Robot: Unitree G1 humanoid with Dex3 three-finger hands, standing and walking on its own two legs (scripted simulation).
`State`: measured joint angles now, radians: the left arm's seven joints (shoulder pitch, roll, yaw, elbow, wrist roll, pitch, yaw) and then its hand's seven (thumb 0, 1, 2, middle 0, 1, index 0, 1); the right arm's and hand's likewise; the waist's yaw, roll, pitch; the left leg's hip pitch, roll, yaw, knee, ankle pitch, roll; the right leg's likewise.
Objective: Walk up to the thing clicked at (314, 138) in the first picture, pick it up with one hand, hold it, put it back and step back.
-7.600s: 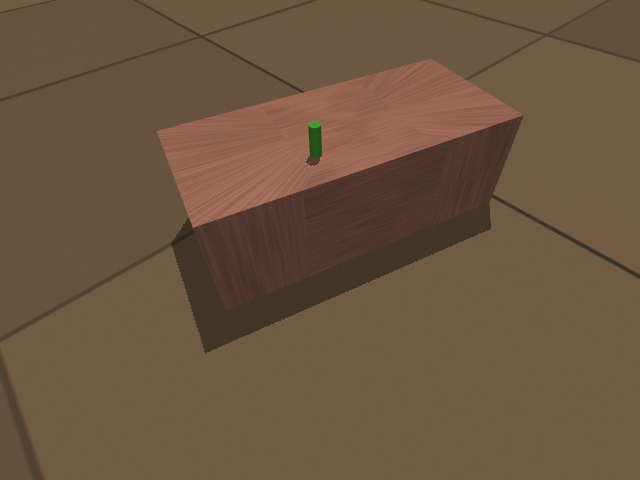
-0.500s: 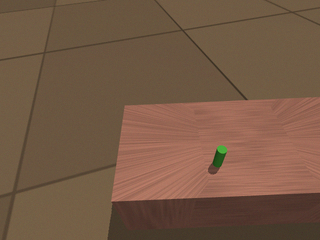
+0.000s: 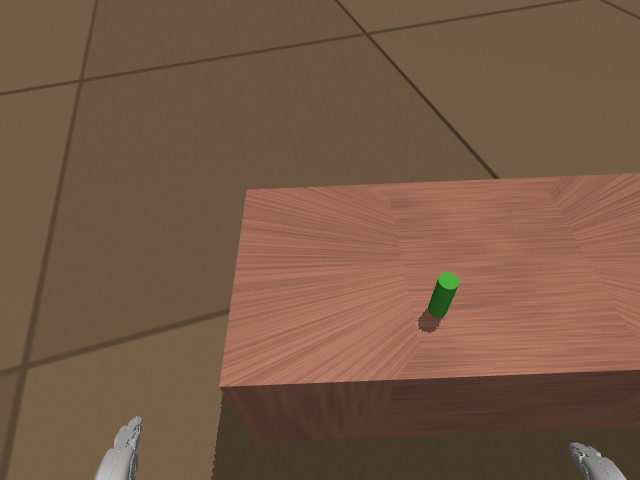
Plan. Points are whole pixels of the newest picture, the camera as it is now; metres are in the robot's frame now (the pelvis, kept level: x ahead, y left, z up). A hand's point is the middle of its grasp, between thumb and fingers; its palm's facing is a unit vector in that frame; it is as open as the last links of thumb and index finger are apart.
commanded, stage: go down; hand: right
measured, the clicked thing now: (442, 295) +0.53 -0.21 -0.25
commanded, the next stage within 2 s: none
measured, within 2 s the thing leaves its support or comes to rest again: neither
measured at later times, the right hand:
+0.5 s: hand out of the picture +0.17 -0.27 -0.12, palm faces +0.05 +0.95 -0.32, open 17.5 cm
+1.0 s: hand out of the picture +0.15 -0.27 -0.11, palm faces +0.08 +0.95 -0.32, open 17.5 cm
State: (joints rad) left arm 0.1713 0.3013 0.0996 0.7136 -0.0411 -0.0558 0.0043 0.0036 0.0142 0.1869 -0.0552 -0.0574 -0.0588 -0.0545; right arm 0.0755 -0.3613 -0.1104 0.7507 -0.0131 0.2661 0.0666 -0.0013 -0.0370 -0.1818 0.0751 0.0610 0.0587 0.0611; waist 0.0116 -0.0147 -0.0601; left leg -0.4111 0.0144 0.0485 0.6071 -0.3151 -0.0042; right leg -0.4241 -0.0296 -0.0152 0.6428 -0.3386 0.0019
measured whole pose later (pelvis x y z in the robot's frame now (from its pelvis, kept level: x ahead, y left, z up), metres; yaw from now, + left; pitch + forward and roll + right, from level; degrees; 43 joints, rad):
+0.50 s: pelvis +0.02 -0.01 -0.02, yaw -1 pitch +10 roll +2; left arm 0.28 0.27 0.08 0.52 -0.02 -0.09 0.08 -0.01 -0.53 0.05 -0.07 -0.05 -0.06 -0.06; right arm 0.24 -0.37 -0.14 0.42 0.00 0.37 0.09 -0.01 0.54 -0.03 0.04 0.06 0.04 0.06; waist 0.01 -0.03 -0.11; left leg -0.53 0.02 0.06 0.78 -0.43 -0.01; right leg -0.55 -0.03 0.00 0.83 -0.45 0.00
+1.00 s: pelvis +0.00 -0.01 -0.03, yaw -1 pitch +10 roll +2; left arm 0.37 0.26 0.06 0.36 -0.03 -0.09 0.11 -0.01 -0.53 0.05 -0.07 -0.05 -0.06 -0.06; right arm 0.33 -0.38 -0.18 0.23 0.02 0.43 0.11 -0.01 0.54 -0.03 0.05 0.06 0.05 0.06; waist 0.01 -0.03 -0.14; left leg -0.59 0.02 0.07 0.86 -0.45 -0.01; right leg -0.62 -0.03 0.01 0.92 -0.48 -0.01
